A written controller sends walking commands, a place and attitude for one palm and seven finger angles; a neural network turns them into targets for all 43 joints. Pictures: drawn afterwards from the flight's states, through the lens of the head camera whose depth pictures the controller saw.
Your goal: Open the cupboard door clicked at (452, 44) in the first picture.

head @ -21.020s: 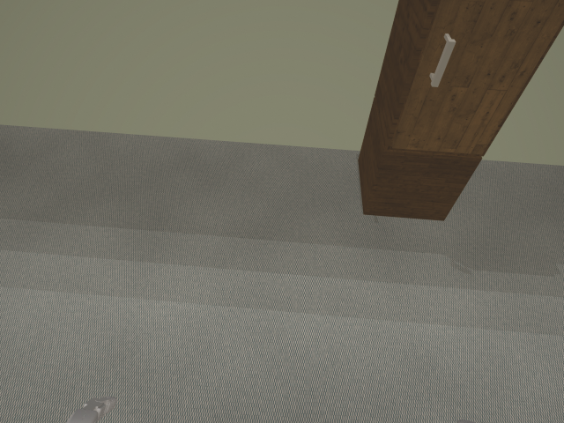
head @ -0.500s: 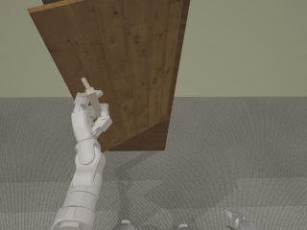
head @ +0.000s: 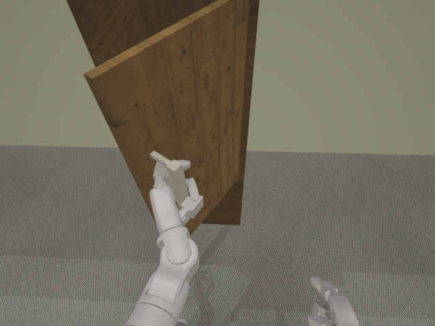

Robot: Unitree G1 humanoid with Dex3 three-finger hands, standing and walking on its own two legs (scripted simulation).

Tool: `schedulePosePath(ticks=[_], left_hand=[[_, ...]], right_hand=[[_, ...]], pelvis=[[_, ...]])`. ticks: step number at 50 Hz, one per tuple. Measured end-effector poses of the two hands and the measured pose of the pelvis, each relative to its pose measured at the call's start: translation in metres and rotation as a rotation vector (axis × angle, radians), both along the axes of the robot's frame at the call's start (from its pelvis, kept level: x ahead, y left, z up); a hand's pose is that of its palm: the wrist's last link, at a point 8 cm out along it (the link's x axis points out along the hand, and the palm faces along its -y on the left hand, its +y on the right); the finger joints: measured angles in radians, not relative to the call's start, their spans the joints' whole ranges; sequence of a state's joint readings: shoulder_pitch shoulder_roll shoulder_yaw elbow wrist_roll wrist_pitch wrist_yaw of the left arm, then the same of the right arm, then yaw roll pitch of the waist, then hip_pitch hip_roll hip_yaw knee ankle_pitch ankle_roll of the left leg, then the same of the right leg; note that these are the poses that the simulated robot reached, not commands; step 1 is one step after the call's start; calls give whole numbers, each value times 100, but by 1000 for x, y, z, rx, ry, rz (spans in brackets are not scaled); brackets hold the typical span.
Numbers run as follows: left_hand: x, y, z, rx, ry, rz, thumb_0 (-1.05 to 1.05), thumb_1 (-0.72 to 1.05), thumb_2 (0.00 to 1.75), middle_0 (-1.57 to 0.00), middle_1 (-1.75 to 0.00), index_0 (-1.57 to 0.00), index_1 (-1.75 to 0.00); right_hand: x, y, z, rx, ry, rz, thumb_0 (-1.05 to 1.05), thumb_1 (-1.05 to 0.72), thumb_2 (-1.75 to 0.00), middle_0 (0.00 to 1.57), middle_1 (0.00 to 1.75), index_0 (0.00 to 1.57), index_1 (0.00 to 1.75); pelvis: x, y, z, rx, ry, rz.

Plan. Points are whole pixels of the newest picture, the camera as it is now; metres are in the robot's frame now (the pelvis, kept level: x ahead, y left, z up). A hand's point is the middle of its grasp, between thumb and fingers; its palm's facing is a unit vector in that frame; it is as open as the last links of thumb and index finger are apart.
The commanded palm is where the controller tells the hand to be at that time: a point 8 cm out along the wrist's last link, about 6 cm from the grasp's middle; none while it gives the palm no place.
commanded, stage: open thumb and fingers to let go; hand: left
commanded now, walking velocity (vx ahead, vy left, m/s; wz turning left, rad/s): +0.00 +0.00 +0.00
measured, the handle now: (171, 181) +0.37 +0.10 +0.06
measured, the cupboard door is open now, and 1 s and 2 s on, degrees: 56 60 59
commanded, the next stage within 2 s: slide the hand sideways off the handle in 0.70 s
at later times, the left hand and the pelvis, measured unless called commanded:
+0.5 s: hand (192, 195) +0.34 +0.06 +0.05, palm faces +0.33 -0.94 -0.01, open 13.5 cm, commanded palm +0.29 +0.12 +0.06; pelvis +0.01 +0.00 +0.00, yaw +0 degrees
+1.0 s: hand (192, 221) +0.29 +0.05 +0.06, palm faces -0.22 -0.97 -0.07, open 16.1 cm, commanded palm +0.28 +0.11 +0.06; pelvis +0.00 +0.03 +0.00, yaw -1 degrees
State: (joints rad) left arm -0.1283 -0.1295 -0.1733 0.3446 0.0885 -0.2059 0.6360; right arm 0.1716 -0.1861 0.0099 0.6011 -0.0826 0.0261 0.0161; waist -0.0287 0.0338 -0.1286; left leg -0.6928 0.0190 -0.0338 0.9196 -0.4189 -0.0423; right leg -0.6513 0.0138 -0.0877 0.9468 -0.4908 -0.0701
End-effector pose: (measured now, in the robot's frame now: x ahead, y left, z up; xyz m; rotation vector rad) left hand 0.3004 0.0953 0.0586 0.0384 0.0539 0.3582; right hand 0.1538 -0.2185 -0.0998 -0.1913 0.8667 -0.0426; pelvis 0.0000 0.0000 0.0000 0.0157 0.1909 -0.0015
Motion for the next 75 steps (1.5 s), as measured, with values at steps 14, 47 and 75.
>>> schedulePosePath(ticks=[14,47,75], left_hand=[[3,4,-2,-9,-15,7,1,8,54,-34,-126,-36,-126],[-10,14,-2,79,-74,-470,-1,-49,30,-24,-39,-20,-41],[-62,48,0,-45,-58,-447,-1,-50,30,-17,-30,-16,-31]], right_hand=[[-13,-19,-12,-5,71,-33,1,-91,-90,20,30,20,29],[-16,26,-1,18,-3,-43,1,-91,-90,20,30,20,29],[-14,31,15,25,-112,-37,1,-91,-90,20,30,20,29]], pelvis=[[5,-12,2,19,23,1],[-2,27,-4,-12,6,-18],[-11,32,-5,-15,-23,-28]])
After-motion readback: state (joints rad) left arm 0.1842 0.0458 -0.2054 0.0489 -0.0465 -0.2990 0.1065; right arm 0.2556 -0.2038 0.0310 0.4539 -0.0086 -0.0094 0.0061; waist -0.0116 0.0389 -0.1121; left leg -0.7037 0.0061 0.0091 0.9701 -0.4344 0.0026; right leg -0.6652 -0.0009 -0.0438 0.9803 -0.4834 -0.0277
